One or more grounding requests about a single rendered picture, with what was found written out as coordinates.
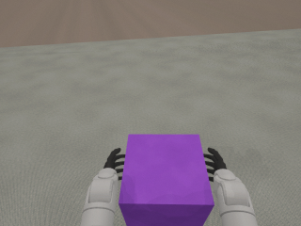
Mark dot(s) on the left robot forearm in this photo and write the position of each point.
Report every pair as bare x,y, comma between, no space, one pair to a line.
101,198

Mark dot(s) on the left robot hand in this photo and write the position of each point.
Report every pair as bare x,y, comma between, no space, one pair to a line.
111,161

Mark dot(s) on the right robot forearm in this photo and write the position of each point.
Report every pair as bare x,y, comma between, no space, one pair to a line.
234,202

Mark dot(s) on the carton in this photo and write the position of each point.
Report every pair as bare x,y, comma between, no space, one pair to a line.
165,181

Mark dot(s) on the right robot hand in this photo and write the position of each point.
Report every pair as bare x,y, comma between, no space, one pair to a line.
217,164

